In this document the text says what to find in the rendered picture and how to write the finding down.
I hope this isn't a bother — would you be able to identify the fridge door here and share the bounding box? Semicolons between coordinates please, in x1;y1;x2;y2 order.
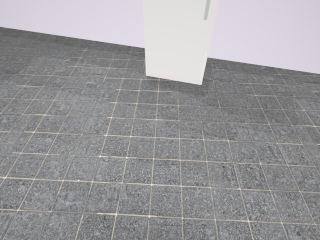
143;0;217;80

